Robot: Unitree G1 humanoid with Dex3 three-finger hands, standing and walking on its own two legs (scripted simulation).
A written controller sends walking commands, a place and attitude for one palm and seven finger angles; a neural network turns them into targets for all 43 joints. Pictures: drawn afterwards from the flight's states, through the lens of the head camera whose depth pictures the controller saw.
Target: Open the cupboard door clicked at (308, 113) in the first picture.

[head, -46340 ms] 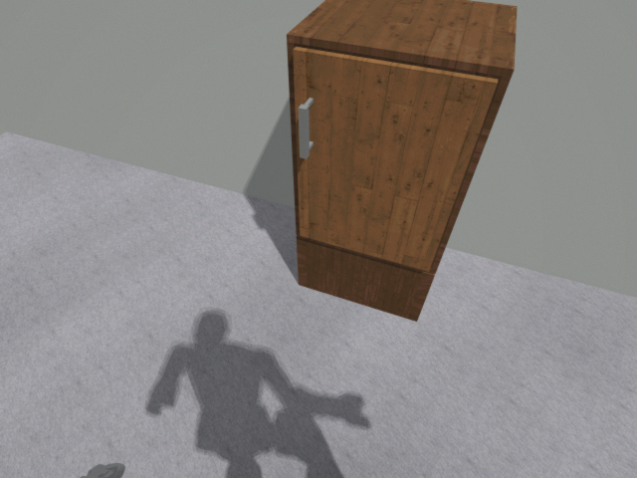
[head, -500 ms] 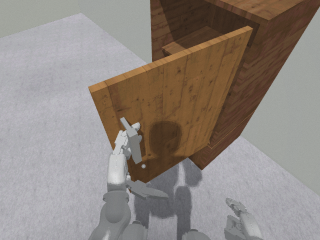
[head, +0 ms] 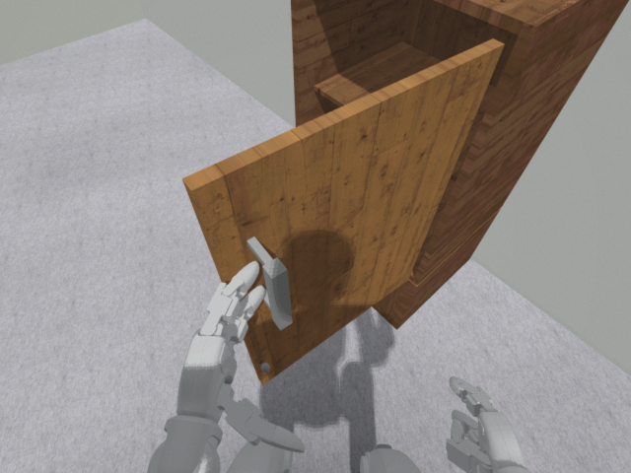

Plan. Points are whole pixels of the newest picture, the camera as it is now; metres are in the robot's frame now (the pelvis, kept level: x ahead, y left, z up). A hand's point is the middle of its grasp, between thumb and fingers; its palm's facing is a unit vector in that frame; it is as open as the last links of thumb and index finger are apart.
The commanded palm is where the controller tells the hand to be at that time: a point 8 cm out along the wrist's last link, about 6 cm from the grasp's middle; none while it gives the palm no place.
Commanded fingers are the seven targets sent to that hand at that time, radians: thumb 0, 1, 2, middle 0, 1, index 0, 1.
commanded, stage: slide the hand sideways off the handle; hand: left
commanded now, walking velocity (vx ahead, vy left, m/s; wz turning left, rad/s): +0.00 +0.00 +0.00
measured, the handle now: (270, 286) +0.33 +0.08 +0.06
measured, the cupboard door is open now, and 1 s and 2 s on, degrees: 85 84 84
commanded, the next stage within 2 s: draw the hand back to the body in 0.60 s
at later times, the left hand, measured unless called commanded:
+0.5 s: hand (214, 394) +0.20 +0.12 +0.05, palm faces -0.03 -1.00 -0.02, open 16.3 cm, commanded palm +0.18 +0.18 +0.05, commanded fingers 0.00 -0.50 0.30 -0.15 -0.30 -0.15 -0.30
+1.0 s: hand (169, 394) +0.19 +0.15 +0.10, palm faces -0.04 -1.00 -0.05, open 16.3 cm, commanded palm +0.16 +0.21 +0.11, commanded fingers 0.00 -0.50 0.30 -0.15 -0.30 -0.15 -0.30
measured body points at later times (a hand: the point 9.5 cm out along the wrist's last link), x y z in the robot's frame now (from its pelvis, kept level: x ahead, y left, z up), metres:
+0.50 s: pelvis +0.01 -0.02 -0.01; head +0.07 -0.01 +0.44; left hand +0.20 +0.17 +0.06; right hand +0.20 -0.24 -0.08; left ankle +0.03 +0.09 -0.65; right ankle +0.01 -0.12 -0.65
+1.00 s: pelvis +0.01 -0.01 +0.01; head +0.03 -0.01 +0.46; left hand +0.19 +0.20 +0.11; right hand +0.19 -0.23 -0.05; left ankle +0.03 +0.09 -0.65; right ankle +0.01 -0.12 -0.65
